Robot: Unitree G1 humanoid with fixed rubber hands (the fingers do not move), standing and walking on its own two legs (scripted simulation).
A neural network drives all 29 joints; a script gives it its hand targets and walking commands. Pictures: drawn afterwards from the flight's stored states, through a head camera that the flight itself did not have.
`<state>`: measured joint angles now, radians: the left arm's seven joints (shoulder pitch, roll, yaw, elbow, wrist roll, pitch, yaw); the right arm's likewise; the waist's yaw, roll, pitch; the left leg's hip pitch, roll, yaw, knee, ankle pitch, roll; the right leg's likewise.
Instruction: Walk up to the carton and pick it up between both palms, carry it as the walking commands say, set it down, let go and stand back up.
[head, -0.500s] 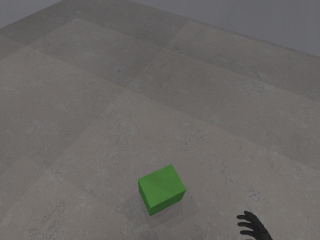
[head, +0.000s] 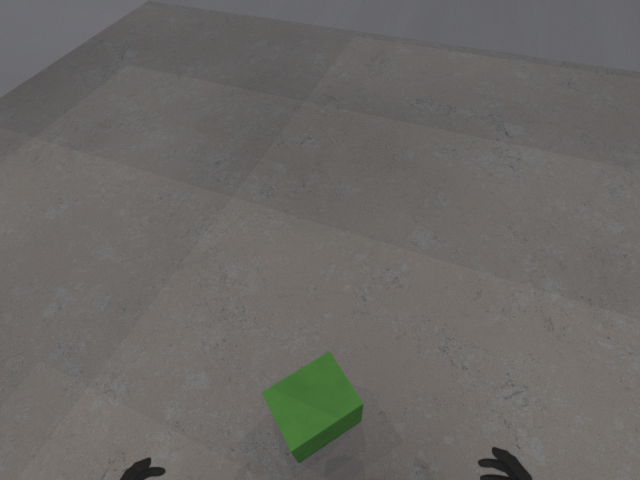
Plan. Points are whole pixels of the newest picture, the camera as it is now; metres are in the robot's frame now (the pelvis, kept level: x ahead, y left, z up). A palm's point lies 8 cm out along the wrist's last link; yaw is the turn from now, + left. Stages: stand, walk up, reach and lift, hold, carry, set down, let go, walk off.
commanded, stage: walk up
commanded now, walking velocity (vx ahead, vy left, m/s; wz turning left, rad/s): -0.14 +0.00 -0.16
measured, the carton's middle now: (314, 407) +0.39 +0.06 -0.67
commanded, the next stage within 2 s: none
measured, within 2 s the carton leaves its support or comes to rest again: neither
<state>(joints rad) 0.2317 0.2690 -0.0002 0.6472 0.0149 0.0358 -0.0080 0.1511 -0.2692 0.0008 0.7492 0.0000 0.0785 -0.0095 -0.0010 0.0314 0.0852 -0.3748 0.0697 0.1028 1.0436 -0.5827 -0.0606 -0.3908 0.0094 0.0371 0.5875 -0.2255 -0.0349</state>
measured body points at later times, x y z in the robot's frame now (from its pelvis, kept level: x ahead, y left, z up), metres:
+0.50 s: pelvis -0.08 +0.04 +0.01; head -0.05 +0.07 +0.45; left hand +0.05 +0.28 -0.13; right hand -0.03 -0.24 -0.10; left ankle -0.05 +0.12 -0.73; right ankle -0.09 -0.10 -0.66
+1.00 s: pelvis -0.08 +0.00 +0.00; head -0.05 -0.02 +0.45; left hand +0.04 +0.24 -0.10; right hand -0.02 -0.25 -0.14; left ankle -0.06 +0.11 -0.73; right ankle -0.14 -0.08 -0.73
